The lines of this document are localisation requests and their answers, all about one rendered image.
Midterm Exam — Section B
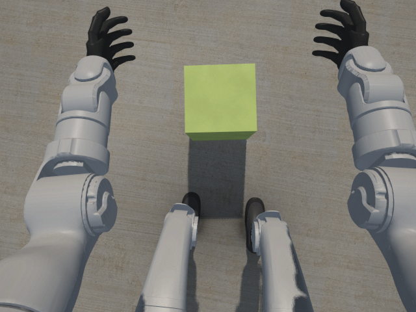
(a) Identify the robot right upper arm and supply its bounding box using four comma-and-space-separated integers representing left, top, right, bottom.
347, 166, 416, 312

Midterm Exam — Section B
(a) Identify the robot left forearm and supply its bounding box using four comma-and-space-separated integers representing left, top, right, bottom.
23, 55, 118, 231

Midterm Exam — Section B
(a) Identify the carton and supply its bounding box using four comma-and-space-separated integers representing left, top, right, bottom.
184, 64, 257, 141

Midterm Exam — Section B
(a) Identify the right robot shin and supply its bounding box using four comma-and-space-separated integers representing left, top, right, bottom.
251, 211, 289, 241

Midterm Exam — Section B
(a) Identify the robot right forearm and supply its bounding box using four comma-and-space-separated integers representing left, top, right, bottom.
337, 45, 416, 171

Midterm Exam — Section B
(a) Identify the robot right thigh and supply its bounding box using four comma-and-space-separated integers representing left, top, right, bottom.
252, 217, 314, 312

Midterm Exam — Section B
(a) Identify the right robot hand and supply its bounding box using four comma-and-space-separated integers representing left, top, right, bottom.
312, 0, 369, 69

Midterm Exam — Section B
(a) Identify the robot left upper arm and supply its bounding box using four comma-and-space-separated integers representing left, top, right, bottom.
0, 173, 118, 312

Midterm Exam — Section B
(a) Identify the left robot hand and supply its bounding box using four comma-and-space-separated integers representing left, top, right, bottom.
86, 7, 136, 72

